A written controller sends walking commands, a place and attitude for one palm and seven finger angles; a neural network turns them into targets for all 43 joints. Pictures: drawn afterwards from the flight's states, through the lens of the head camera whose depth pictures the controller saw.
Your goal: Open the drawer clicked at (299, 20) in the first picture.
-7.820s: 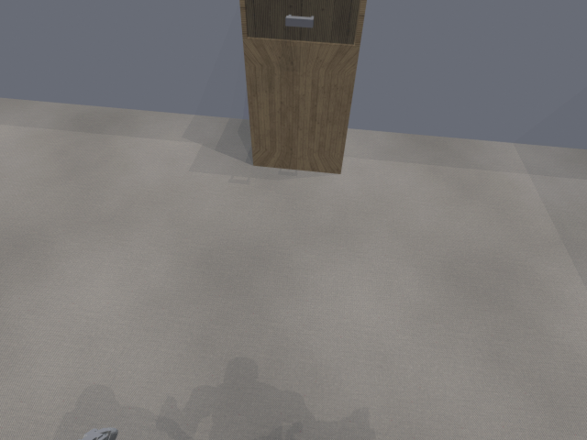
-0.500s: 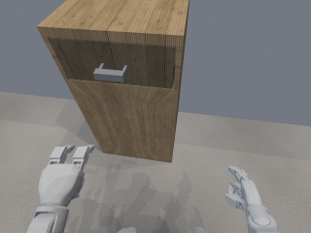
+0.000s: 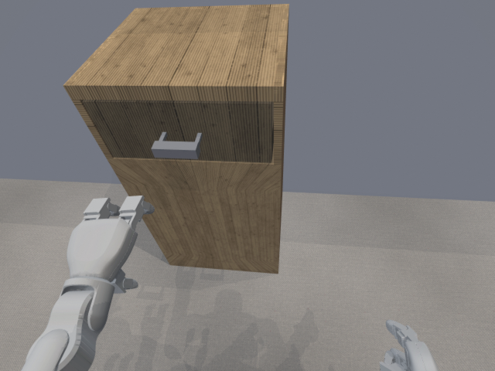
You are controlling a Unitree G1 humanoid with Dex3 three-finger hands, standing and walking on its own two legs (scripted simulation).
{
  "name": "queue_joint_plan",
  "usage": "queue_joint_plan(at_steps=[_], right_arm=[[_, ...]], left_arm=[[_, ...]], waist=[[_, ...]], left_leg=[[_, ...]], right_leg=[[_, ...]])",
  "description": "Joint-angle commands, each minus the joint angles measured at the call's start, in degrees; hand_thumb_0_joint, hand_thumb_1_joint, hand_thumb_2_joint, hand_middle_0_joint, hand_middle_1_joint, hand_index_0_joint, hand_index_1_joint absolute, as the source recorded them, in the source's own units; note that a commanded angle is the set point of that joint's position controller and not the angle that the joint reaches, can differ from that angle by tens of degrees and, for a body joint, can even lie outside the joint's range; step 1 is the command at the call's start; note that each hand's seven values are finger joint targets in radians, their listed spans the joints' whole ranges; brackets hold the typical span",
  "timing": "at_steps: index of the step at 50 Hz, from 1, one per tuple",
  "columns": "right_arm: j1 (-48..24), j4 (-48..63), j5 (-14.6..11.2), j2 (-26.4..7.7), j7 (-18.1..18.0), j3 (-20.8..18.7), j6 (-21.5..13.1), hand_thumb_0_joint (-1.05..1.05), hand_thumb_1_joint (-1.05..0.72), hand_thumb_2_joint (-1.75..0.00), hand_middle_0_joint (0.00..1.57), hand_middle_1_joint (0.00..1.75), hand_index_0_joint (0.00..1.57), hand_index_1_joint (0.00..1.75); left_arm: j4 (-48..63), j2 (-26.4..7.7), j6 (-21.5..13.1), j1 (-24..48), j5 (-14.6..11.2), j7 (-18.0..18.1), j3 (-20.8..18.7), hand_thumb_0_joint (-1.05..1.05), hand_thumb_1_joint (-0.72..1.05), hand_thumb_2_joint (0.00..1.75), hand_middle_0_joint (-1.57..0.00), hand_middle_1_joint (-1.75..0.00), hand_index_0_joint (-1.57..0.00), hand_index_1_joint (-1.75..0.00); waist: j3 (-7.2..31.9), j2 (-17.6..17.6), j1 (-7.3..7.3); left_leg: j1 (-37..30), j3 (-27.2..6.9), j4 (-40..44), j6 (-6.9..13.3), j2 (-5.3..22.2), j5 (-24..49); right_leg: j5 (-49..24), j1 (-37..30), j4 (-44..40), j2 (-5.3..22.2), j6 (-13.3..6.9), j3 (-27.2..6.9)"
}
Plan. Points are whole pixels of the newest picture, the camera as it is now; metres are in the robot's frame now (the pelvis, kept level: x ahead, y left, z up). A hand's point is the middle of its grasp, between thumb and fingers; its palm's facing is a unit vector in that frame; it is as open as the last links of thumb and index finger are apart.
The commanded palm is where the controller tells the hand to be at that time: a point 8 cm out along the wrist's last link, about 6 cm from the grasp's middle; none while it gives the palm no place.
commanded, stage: raise the hand with hooked fingers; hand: left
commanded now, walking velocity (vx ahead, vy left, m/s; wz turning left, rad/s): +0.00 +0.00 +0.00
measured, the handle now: (178, 143) +0.58 +0.24 +0.01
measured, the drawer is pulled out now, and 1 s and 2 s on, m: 0.00 0.00 0.00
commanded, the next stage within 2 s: move the hooked fingers above the handle in 0.82 s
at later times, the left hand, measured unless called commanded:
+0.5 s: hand (111, 194) +0.32 +0.24 +0.14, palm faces +0.07 -0.02 -1.00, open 13.8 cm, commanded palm +0.28 +0.24 +0.18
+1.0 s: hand (111, 206) +0.31 +0.24 +0.12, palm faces +0.06 -0.05 -1.00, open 13.9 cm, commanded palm +0.29 +0.25 +0.18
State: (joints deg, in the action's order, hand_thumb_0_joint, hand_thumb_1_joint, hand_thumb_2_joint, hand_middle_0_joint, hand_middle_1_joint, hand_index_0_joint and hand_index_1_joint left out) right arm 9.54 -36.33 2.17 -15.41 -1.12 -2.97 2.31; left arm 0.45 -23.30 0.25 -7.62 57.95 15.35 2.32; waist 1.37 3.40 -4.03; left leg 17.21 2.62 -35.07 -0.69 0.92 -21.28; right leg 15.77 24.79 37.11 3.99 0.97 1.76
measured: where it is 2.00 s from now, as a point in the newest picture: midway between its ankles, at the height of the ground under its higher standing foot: outside the picture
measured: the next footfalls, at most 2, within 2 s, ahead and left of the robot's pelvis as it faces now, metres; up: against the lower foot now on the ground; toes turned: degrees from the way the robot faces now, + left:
none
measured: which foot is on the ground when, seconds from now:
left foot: down 0.00-1.00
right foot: down 0.00-1.00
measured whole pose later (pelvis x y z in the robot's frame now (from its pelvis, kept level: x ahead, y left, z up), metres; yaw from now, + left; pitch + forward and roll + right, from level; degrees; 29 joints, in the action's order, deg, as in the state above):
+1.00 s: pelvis +0.00 +0.00 +0.02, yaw +1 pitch +0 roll +1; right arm 7.8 -36.9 -0.6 -14.5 -1.1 -0.6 5.3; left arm -5.5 -28.3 -0.6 8.9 53.2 1.3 2.8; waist 0.0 4.6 -5.0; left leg 8.2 1.9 -22.6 -0.5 0.6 -14.8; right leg 9.7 15.2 24.6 3.8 1.2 2.9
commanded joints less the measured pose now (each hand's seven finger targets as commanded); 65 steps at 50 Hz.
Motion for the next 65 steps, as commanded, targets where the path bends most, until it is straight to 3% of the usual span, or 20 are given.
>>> queue_joint_plan(at_steps=[1, 6, 8, 13, 20, 26, 30, 34, 39, 44, 45, 49, 52, 54, 56, 57, 59, 61, 63, 65], right_arm=[[-9.17, 9.89, -0.52, -4.39, -0.02, -0.43, -2.66, 0.00, -0.90, -0.90, 0.20, 0.30, 0.20, 0.30], [-10.10, 9.70, -1.09, -4.21, -0.24, 0.58, -1.26, 0.00, -0.90, -0.90, 0.20, 0.30, 0.20, 0.30], [-9.97, 9.67, -1.06, -4.29, -0.19, 0.83, -0.85, 0.00, -0.90, -0.90, 0.20, 0.30, 0.20, 0.30], [-10.28, 9.25, -1.41, -4.21, -0.26, 1.32, 0.04, 0.00, -0.90, -0.90, 0.20, 0.30, 0.20, 0.30], [-9.55, 8.81, -1.70, -4.59, -0.27, 1.53, 0.47, 0.00, -0.90, -0.90, 0.20, 0.30, 0.20, 0.30], [-8.47, 9.36, -2.00, -5.45, 0.50, 0.82, 0.92, 0.00, -0.90, -0.90, 0.20, 0.30, 0.20, 0.30], [-8.28, 9.68, -1.98, -5.59, 0.73, 0.65, 0.80, 0.00, -0.90, -0.90, 0.20, 0.30, 0.20, 0.30], [-8.34, 9.47, -1.85, -5.65, 0.73, 0.18, 0.26, 0.00, -0.90, -0.90, 0.20, 0.30, 0.20, 0.30], [-8.18, 8.60, -2.33, -5.46, 0.59, -0.13, -0.10, 0.00, -0.90, -0.90, 0.20, 0.30, 0.20, 0.30], [-9.06, 8.55, -2.57, -5.60, 0.36, 0.08, 0.10, 0.00, -0.90, -0.90, 0.20, 0.30, 0.20, 0.30], [-8.88, 8.59, -2.51, -5.46, 0.21, 0.27, 0.17, 0.00, -0.90, -0.90, 0.20, 0.30, 0.20, 0.30], [-8.39, 7.89, -2.69, -5.70, -0.50, 0.71, 0.36, 0.00, -0.90, -0.90, 0.20, 0.30, 0.20, 0.30], [-6.99, 7.54, -2.45, -5.59, -1.05, 0.69, -0.01, 0.00, -0.90, -0.90, 0.20, 0.30, 0.20, 0.30], [-6.51, 7.30, -2.37, -5.64, -1.30, 0.57, -0.16, 0.00, -0.90, -0.90, 0.20, 0.30, 0.20, 0.30], [-5.50, 7.09, -2.39, -5.08, -1.30, 0.26, -0.43, 0.00, -0.90, -0.90, 0.20, 0.30, 0.20, 0.30], [-5.05, 6.89, -2.40, -5.21, -1.28, 0.10, -0.48, 0.00, -0.90, -0.90, 0.20, 0.30, 0.20, 0.30], [-4.45, 6.62, -2.51, -5.50, -1.21, -0.11, -0.41, 0.00, -0.90, -0.90, 0.20, 0.30, 0.20, 0.30], [-3.88, 6.28, -2.61, -5.43, -1.02, -0.14, -0.18, 0.00, -0.90, -0.90, 0.20, 0.30, 0.20, 0.30], [-3.39, 6.57, -2.63, -5.67, -0.94, -0.46, -0.06, 0.00, -0.90, -0.90, 0.20, 0.30, 0.20, 0.30], [-2.90, 6.31, -2.80, -5.98, -0.95, -0.44, 0.45, 0.00, -0.90, -0.90, 0.20, 0.30, 0.20, 0.30]], left_arm=[[12.60, -11.02, 1.84, 13.39, -0.76, -0.69, -5.80, 0.00, -0.38, 0.35, -0.29, -1.12, -0.29, -1.12], [11.48, -12.70, 3.03, 18.78, -1.39, -5.33, -5.74, 0.00, -0.50, 0.30, -0.30, -1.20, -0.30, -1.20], [12.29, -13.80, 2.76, 21.51, -1.24, -6.73, -6.11, 0.00, -0.50, 0.30, -0.30, -1.20, -0.30, -1.20], [9.76, -14.69, 2.34, 26.92, -2.52, -10.18, -5.75, 0.00, -0.50, 0.30, -0.30, -1.20, -0.30, -1.20], [8.23, -17.60, 0.52, 34.15, -4.40, -13.89, -7.24, 0.00, -0.50, 0.30, -0.30, -1.20, -0.30, -1.20], [5.59, -16.98, -1.11, 28.15, -6.50, -16.49, -8.09, 0.00, -0.50, 0.30, -0.30, -1.20, -0.30, -1.20], [7.71, -17.25, -3.08, 29.16, -6.66, -15.56, -8.75, 0.00, -0.50, 0.30, -0.30, -1.20, -0.30, -1.20], [11.47, -19.93, -4.94, 31.66, -5.58, -12.12, -11.54, 0.00, -0.50, 0.30, -0.30, -1.20, -0.30, -1.20], [8.17, -18.78, -3.57, 31.34, -5.56, -9.13, -11.14, 0.00, -0.50, 0.30, -0.30, -1.20, -0.30, -1.20], [7.26, -16.76, -1.15, 31.78, -5.10, -10.41, -7.70, 0.00, -0.50, 0.30, -0.30, -1.20, -0.30, -1.20], [6.55, -16.71, -0.83, 31.34, -5.05, -10.97, -7.25, 0.00, -0.50, 0.30, -0.30, -1.20, -0.30, -1.20], [1.47, -16.45, -1.03, 36.25, -4.95, -12.68, -5.84, 0.00, -0.50, 0.30, -0.30, -1.20, -0.30, -1.20], [-0.33, -17.14, -2.99, 42.72, -4.02, -12.56, -5.07, 0.00, -0.50, 0.30, -0.30, -1.20, -0.30, -1.20], [-1.97, -19.22, -4.30, 44.84, -3.70, -12.00, -6.92, 0.00, -0.50, 0.30, -0.30, -1.20, -0.30, -1.20], [-3.28, -16.91, -5.45, 47.05, -3.64, -11.37, -4.98, 0.00, -0.50, 0.30, -0.30, -1.20, -0.30, -1.20], [-4.26, -17.62, -5.75, 47.54, -3.59, -11.02, -5.63, 0.00, -0.50, 0.30, -0.30, -1.20, -0.30, -1.20], [-7.30, -18.91, -5.74, 47.48, -3.48, -10.57, -7.24, 0.00, -0.50, 0.30, -0.30, -1.20, -0.30, -1.20], [-9.60, -16.69, -5.45, 49.37, -3.01, -10.21, -4.83, 0.00, -0.50, 0.30, -0.30, -1.20, -0.30, -1.20], [-11.12, -17.70, -5.03, 48.35, -2.85, -10.00, -5.96, 0.00, -0.50, 0.30, -0.30, -1.20, -0.30, -1.20], [-13.80, -17.12, -4.54, 50.43, -2.38, -10.20, -4.78, 0.00, -0.50, 0.30, -0.30, -1.20, -0.30, -1.20]], waist=[[12.75, -2.19, -1.25], [10.25, -2.07, -1.33], [11.93, -1.41, -1.45], [10.55, -1.47, -0.83], [12.47, -1.44, -0.72], [12.00, -4.61, -1.73], [11.95, -4.42, -1.72], [13.82, -0.02, -2.04], [12.98, -1.08, -1.71], [12.79, -0.93, -1.22], [12.55, -2.39, -1.29], [7.84, -4.64, 0.48], [10.44, -2.95, 0.53], [12.12, -2.29, 0.42], [13.82, -1.30, 0.57], [13.95, -1.07, 0.68], [14.40, -1.71, 0.38], [13.93, -2.15, 0.88], [15.39, -2.61, 0.12], [14.71, -3.60, 0.97]], left_leg=[[-1.96, -1.01, 8.12, 1.41, -2.16, 19.86], [-3.42, -0.25, 10.54, 1.46, -2.28, 20.87], [-4.77, -0.31, 10.98, 1.42, -2.30, 23.37], [-5.67, 0.13, 12.30, 1.42, -2.48, 23.37], [-7.02, -0.43, 13.52, 1.41, -2.50, 25.84], [-5.53, 0.21, 14.21, 1.58, -2.42, 26.90], [-4.97, 0.07, 14.53, 1.64, -2.52, 24.25], [-6.02, -0.54, 14.73, 1.34, -2.60, 24.03], [-5.43, -0.27, 15.21, 1.31, -2.62, 22.32], [-6.01, 0.05, 15.86, 1.41, -2.65, 21.41], [-5.85, 0.11, 15.89, 1.56, -2.68, 21.17], [-4.28, 0.17, 16.34, 1.58, -2.55, 16.85], [-4.95, 0.01, 16.02, 1.62, -2.95, 15.94], [-5.12, -0.23, 15.43, 1.56, -3.09, 16.97], [-5.70, -0.31, 14.77, 1.51, -3.10, 18.80], [-5.55, -0.22, 14.47, 1.40, -3.08, 19.39], [-4.32, -0.29, 14.33, 1.26, -3.11, 20.22], [-3.48, 0.00, 14.12, 1.25, -2.98, 20.47], [-3.19, 0.28, 13.68, 1.40, -3.03, 22.08], [-2.19, 0.36, 13.72, 1.43, -2.94, 20.56]], right_leg=[[-12.17, -14.11, -5.78, -3.50, -3.20, 0.58], [-14.24, -16.98, -8.45, -3.58, -3.09, 0.39], [-16.54, -18.64, -8.75, -3.65, -3.13, 0.48], [-17.52, -20.06, -10.78, -3.70, -2.94, 0.59], [-19.41, -22.71, -11.97, -3.57, -2.92, 0.91], [-21.35, -24.23, -12.49, -3.41, -2.63, 0.86], [-18.28, -23.22, -12.85, -3.33, -2.60, 0.74], [-16.26, -22.65, -12.72, -3.66, -3.00, 0.63], [-14.65, -22.14, -13.40, -3.65, -2.93, 0.71], [-13.74, -22.21, -14.05, -3.67, -2.90, 0.78], [-13.62, -22.46, -14.00, -3.57, -2.82, 0.89], [-9.40, -18.99, -15.43, -3.99, -2.52, 1.19], [-8.45, -18.83, -15.09, -3.78, -2.65, 1.04], [-9.29, -19.24, -14.71, -3.93, -2.74, 0.81], [-10.87, -18.77, -13.73, -3.88, -2.91, 1.04], [-11.70, -18.60, -13.59, -3.86, -2.91, 0.96], [-12.69, -19.32, -13.21, -4.01, -2.98, 1.01], [-13.17, -18.32, -12.77, -3.81, -2.99, 1.18], [-15.37, -19.66, -12.17, -3.75, -3.09, 0.94], [-13.86, -18.50, -12.24, -3.77, -2.91, 1.07]])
